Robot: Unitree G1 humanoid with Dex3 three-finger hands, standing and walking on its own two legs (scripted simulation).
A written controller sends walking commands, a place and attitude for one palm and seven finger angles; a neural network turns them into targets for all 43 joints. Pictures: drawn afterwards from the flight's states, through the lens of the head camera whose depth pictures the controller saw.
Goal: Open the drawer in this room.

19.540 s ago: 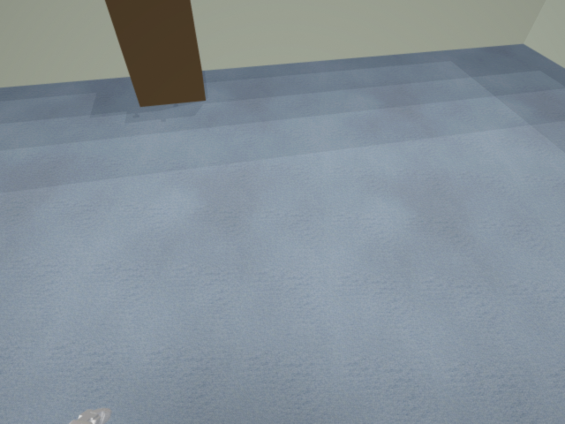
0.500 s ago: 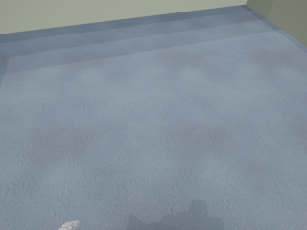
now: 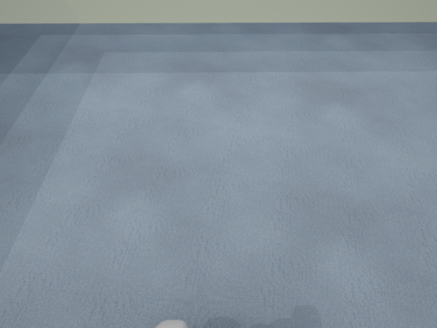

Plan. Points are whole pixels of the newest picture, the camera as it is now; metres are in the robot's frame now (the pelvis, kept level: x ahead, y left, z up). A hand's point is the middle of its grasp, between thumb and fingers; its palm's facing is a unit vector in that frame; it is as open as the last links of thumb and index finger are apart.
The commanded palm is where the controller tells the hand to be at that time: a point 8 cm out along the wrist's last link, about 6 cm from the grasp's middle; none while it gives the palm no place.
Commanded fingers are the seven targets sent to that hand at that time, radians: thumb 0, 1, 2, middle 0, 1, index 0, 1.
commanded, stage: turn or walk to find it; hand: left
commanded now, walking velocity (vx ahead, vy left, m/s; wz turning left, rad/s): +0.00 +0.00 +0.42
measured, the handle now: out of the picture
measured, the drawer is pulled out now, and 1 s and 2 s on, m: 0.00 0.00 0.00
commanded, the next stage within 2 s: none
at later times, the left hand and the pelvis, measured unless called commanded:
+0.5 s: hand out of the picture +0.04 +0.22 -0.15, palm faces +0.21 -0.94 -0.28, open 7.4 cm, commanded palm none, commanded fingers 0.00 0.90 0.90 -0.20 -0.30 -0.20 -0.30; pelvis -0.02 -0.01 +0.00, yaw +12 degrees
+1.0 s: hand out of the picture -0.12 +0.20 -0.18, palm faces +0.48 -0.84 -0.25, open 7.4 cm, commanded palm none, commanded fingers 0.00 0.90 0.90 -0.20 -0.30 -0.20 -0.30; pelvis -0.04 +0.00 -0.01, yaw +26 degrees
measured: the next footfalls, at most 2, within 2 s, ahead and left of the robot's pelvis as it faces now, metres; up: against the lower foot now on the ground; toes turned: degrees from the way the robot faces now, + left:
left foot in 0.06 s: +0.04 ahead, +0.13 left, +0.00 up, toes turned +6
right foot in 0.50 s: +0.03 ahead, -0.11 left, +0.00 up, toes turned +8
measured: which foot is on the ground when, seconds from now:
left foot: up 0.00-0.04, down 0.06-0.50, up 0.52-0.96, down 0.98-1.00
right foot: down 0.00-0.06, up 0.08-0.48, down 0.50-0.98, up 1.00-1.00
